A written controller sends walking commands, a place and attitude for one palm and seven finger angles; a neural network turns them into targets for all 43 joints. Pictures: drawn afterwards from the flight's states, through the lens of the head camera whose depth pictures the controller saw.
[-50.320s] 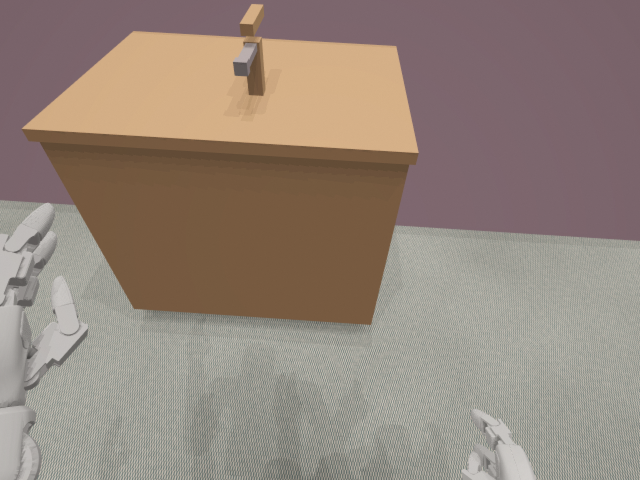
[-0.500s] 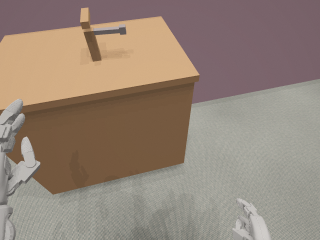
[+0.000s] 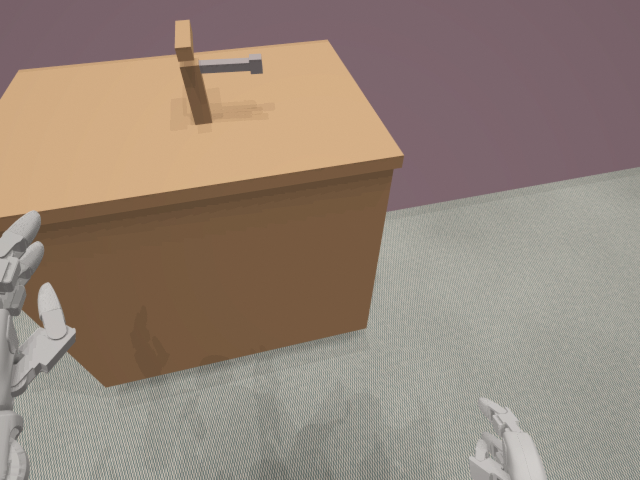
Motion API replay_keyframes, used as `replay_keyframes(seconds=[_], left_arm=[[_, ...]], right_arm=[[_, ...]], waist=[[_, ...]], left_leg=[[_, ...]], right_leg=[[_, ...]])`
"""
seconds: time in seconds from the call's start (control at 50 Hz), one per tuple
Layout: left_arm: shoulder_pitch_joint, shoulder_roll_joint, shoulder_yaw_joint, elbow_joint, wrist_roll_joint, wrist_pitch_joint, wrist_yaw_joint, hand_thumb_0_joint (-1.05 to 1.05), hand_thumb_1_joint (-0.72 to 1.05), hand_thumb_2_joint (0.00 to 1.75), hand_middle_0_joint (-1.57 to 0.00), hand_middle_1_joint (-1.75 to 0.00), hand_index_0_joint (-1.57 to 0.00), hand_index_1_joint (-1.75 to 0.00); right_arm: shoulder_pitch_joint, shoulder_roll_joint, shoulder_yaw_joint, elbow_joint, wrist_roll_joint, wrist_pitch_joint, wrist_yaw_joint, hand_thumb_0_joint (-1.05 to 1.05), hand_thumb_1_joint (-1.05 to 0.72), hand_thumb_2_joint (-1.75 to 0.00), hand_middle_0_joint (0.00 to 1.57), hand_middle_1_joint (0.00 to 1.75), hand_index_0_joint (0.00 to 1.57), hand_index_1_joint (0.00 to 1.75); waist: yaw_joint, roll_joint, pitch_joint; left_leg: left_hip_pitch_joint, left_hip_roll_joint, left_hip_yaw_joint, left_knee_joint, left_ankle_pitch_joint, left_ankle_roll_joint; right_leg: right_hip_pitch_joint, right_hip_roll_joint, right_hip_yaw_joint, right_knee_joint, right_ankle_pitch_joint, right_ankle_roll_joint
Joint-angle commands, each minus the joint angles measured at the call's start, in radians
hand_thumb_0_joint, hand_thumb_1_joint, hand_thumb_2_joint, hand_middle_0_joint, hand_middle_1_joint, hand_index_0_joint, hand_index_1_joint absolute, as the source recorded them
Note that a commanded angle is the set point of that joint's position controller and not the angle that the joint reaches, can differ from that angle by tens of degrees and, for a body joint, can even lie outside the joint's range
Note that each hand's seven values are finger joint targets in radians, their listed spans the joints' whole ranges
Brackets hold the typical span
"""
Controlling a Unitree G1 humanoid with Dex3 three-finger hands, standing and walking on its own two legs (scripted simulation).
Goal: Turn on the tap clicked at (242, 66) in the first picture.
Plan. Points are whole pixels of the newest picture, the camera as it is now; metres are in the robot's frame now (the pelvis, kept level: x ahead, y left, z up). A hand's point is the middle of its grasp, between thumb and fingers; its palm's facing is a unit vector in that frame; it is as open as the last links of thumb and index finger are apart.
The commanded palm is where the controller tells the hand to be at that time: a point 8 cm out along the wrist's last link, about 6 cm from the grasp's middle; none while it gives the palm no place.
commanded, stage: stand and check the lever's angle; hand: left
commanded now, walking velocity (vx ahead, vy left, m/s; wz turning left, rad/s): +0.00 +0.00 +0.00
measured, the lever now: (255, 63) +0.82 +0.18 +0.14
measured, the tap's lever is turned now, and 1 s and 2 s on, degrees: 83 83 83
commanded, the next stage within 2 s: stand and wait in 0.02 s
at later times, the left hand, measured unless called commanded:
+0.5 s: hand (46, 360) +0.19 +0.26 +0.15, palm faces +0.42 -0.82 -0.39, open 7.4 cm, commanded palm +0.14 +0.29 +0.17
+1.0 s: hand (52, 349) +0.20 +0.26 +0.15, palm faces +0.41 -0.83 -0.38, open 7.4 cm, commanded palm +0.15 +0.30 +0.17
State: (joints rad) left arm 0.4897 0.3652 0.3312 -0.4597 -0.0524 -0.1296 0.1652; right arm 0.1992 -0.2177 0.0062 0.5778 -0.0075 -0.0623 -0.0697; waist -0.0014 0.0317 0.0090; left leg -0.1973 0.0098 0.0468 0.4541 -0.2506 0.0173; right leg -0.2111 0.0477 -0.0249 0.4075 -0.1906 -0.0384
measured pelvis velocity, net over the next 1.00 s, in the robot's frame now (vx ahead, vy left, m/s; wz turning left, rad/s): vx -0.01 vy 0.02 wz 0.01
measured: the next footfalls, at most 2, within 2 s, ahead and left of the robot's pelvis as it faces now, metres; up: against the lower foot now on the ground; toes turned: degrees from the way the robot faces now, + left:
none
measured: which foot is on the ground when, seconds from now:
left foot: down 0.00-1.00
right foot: down 0.00-1.00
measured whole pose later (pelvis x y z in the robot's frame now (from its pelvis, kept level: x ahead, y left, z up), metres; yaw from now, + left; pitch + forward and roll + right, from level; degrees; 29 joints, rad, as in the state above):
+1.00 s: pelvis -0.01 +0.02 +0.00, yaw +0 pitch +0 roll -1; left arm 0.47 0.34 0.31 -0.45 -0.04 -0.12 0.17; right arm 0.19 -0.21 0.01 0.60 -0.02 -0.08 -0.07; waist 0.01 0.03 0.03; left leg -0.22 -0.01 0.05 0.45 -0.23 0.04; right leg -0.23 0.03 -0.02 0.40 -0.17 -0.02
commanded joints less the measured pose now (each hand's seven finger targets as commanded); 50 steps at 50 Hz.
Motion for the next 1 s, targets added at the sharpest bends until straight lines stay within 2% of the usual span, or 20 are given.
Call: replay_keyframes(seconds=[0.0, 0.06, 0.16, 0.22, 0.26, 0.3, 0.38, 0.44, 0.46, 0.48, 0.54, 0.56, 0.7, 0.72, 0.76, 0.8, 0.9, 0.98], left_arm=[[-0.050, 0.137, 0.086, -0.160, -0.003, -0.052, 0.018, 0.00, 0.90, 0.90, -0.20, -0.30, -0.20, -0.30], [-0.111, 0.156, 0.085, -0.202, 0.003, -0.054, 0.021, 0.00, 0.90, 0.90, -0.20, -0.30, -0.20, -0.30], [-0.119, 0.172, 0.098, -0.224, 0.010, -0.062, 0.028, 0.00, 0.90, 0.90, -0.20, -0.30, -0.20, -0.30], [-0.083, 0.154, 0.097, -0.190, 0.011, -0.066, 0.030, 0.00, 0.90, 0.90, -0.20, -0.30, -0.20, -0.30], [-0.082, 0.154, 0.099, -0.195, 0.012, -0.069, 0.029, 0.00, 0.90, 0.90, -0.20, -0.30, -0.20, -0.30], [-0.065, 0.140, 0.092, -0.170, 0.013, -0.068, 0.028, 0.00, 0.90, 0.90, -0.20, -0.30, -0.20, -0.30], [-0.068, 0.133, 0.085, -0.158, 0.010, -0.063, 0.025, 0.00, 0.90, 0.90, -0.20, -0.30, -0.20, -0.30], [-0.091, 0.135, 0.081, -0.175, 0.011, -0.061, 0.025, 0.00, 0.90, 0.90, -0.20, -0.30, -0.20, -0.30], [-0.113, 0.144, 0.084, -0.194, 0.012, -0.062, 0.025, 0.00, 0.90, 0.90, -0.20, -0.30, -0.20, -0.30], [-0.113, 0.140, 0.080, -0.191, 0.013, -0.062, 0.027, 0.00, 0.90, 0.90, -0.20, -0.30, -0.20, -0.30], [-0.120, 0.141, 0.081, -0.203, 0.014, -0.063, 0.029, 0.00, 0.90, 0.90, -0.20, -0.30, -0.20, -0.30], [-0.137, 0.155, 0.090, -0.226, 0.017, -0.065, 0.031, 0.00, 0.90, 0.90, -0.20, -0.30, -0.20, -0.30], [-0.081, 0.135, 0.087, -0.195, 0.013, -0.066, 0.029, 0.00, 0.90, 0.90, -0.20, -0.30, -0.20, -0.30], [-0.070, 0.135, 0.091, -0.181, 0.011, -0.064, 0.028, 0.00, 0.90, 0.90, -0.20, -0.30, -0.20, -0.30], [-0.073, 0.136, 0.093, -0.193, 0.010, -0.064, 0.026, 0.00, 0.90, 0.90, -0.20, -0.30, -0.20, -0.30], [-0.067, 0.134, 0.090, -0.186, 0.008, -0.061, 0.026, 0.00, 0.90, 0.90, -0.20, -0.30, -0.20, -0.30], [-0.087, 0.138, 0.086, -0.206, 0.009, -0.061, 0.025, 0.00, 0.90, 0.90, -0.20, -0.30, -0.20, -0.30], [-0.082, 0.150, 0.097, -0.215, 0.007, -0.062, 0.027, 0.00, 0.90, 0.90, -0.20, -0.30, -0.20, -0.30]], right_arm=[[-0.104, -0.117, -0.046, -0.143, 0.004, -0.059, -0.010, 0.00, -0.90, -0.90, 0.20, 0.30, 0.20, 0.30], [-0.111, -0.127, -0.047, -0.140, 0.000, -0.067, -0.013, 0.00, -0.90, -0.90, 0.20, 0.30, 0.20, 0.30], [-0.112, -0.126, -0.048, -0.133, -0.007, -0.080, -0.015, 0.00, -0.90, -0.90, 0.20, 0.30, 0.20, 0.30], [-0.106, -0.118, -0.045, -0.130, -0.007, -0.080, -0.013, 0.00, -0.90, -0.90, 0.20, 0.30, 0.20, 0.30], [-0.108, -0.122, -0.048, -0.131, -0.008, -0.080, -0.011, 0.00, -0.90, -0.90, 0.20, 0.30, 0.20, 0.30], [-0.105, -0.116, -0.044, -0.130, -0.006, -0.078, -0.010, 0.00, -0.90, -0.90, 0.20, 0.30, 0.20, 0.30], [-0.102, -0.116, -0.045, -0.127, -0.005, -0.078, -0.012, 0.00, -0.90, -0.90, 0.20, 0.30, 0.20, 0.30], [-0.108, -0.118, -0.045, -0.128, -0.004, -0.079, -0.013, 0.00, -0.90, -0.90, 0.20, 0.30, 0.20, 0.30], [-0.111, -0.122, -0.047, -0.126, -0.005, -0.081, -0.014, 0.00, -0.90, -0.90, 0.20, 0.30, 0.20, 0.30], [-0.109, -0.116, -0.044, -0.127, -0.005, -0.083, -0.014, 0.00, -0.90, -0.90, 0.20, 0.30, 0.20, 0.30], [-0.109, -0.119, -0.045, -0.129, -0.007, -0.086, -0.015, 0.00, -0.90, -0.90, 0.20, 0.30, 0.20, 0.30], [-0.112, -0.123, -0.047, -0.129, -0.009, -0.086, -0.015, 0.00, -0.90, -0.90, 0.20, 0.30, 0.20, 0.30], [-0.110, -0.114, -0.042, -0.133, -0.008, -0.082, -0.012, 0.00, -0.90, -0.90, 0.20, 0.30, 0.20, 0.30], [-0.110, -0.113, -0.043, -0.133, -0.007, -0.080, -0.012, 0.00, -0.90, -0.90, 0.20, 0.30, 0.20, 0.30], [-0.109, -0.118, -0.046, -0.133, -0.007, -0.080, -0.012, 0.00, -0.90, -0.90, 0.20, 0.30, 0.20, 0.30], [-0.106, -0.114, -0.043, -0.134, -0.005, -0.078, -0.013, 0.00, -0.90, -0.90, 0.20, 0.30, 0.20, 0.30], [-0.114, -0.116, -0.043, -0.135, -0.006, -0.079, -0.014, 0.00, -0.90, -0.90, 0.20, 0.30, 0.20, 0.30], [-0.113, -0.113, -0.043, -0.136, -0.007, -0.079, -0.016, 0.00, -0.90, -0.90, 0.20, 0.30, 0.20, 0.30]], waist=[[0.006, 0.000, -0.098], [0.007, 0.021, -0.092], [0.010, 0.041, -0.088], [0.011, 0.022, -0.072], [0.009, 0.042, -0.075], [0.009, 0.026, -0.065], [0.007, -0.009, -0.077], [0.007, 0.009, -0.081], [0.006, 0.035, -0.091], [0.008, 0.020, -0.084], [0.009, 0.028, -0.095], [0.009, 0.059, -0.104], [0.010, 0.034, -0.091], [0.010, 0.016, -0.092], [0.009, 0.032, -0.113], [0.010, 0.010, -0.117], [0.011, 0.042, -0.119], [0.011, 0.026, -0.124]], left_leg=[[-0.021, 0.081, -0.086, -0.090, 0.109, -0.001], [-0.030, 0.077, -0.097, -0.104, 0.086, 0.001], [-0.050, 0.076, -0.109, -0.124, 0.038, 0.002], [-0.078, 0.079, -0.117, -0.139, -0.009, 0.002], [-0.079, 0.077, -0.116, -0.141, -0.039, 0.000], [-0.089, 0.081, -0.115, -0.147, -0.051, 0.000], [-0.071, 0.077, -0.107, -0.130, -0.017, -0.001], [-0.061, 0.075, -0.099, -0.124, -0.003, 0.001], [-0.059, 0.075, -0.103, -0.125, -0.004, 0.000], [-0.059, 0.078, -0.106, -0.129, 0.004, 0.001], [-0.063, 0.076, -0.108, -0.128, 0.023, 0.000], [-0.062, 0.077, -0.113, -0.127, 0.040, -0.002], [-0.076, 0.083, -0.114, -0.132, 0.052, -0.006], [-0.070, 0.081, -0.108, -0.124, 0.049, -0.005], [-0.055, 0.081, -0.107, -0.118, 0.082, -0.008], [-0.047, 0.083, -0.102, -0.110, 0.106, -0.007], [-0.038, 0.087, -0.101, -0.110, 0.130, -0.007], [-0.040, 0.084, -0.102, -0.102, 0.149, -0.008]], right_leg=[[0.054, -0.095, 0.111, -0.078, 0.105, 0.028], [0.057, -0.093, 0.106, -0.081, 0.075, 0.027], [0.061, -0.089, 0.099, -0.078, 0.035, 0.027], [0.064, -0.085, 0.092, -0.081, 0.009, 0.027], [0.054, -0.086, 0.095, -0.089, -0.013, 0.024], [0.050, -0.083, 0.090, -0.087, -0.014, 0.028], [0.043, -0.087, 0.098, -0.094, 0.008, 0.028], [0.040, -0.087, 0.099, -0.093, 0.026, 0.030], [0.045, -0.088, 0.100, -0.089, 0.025, 0.027], [0.048, -0.084, 0.095, -0.083, 0.038, 0.029], [0.066, -0.083, 0.090, -0.072, 0.054, 0.029], [0.075, -0.082, 0.088, -0.064, 0.064, 0.026], [0.075, -0.081, 0.078, -0.054, 0.079, 0.029], [0.069, -0.083, 0.083, -0.062, 0.079, 0.029], [0.077, -0.085, 0.082, -0.056, 0.100, 0.027], [0.077, -0.085, 0.083, -0.052, 0.119, 0.030], [0.077, -0.085, 0.080, -0.043, 0.127, 0.030], [0.088, -0.089, 0.080, -0.042, 0.141, 0.029]])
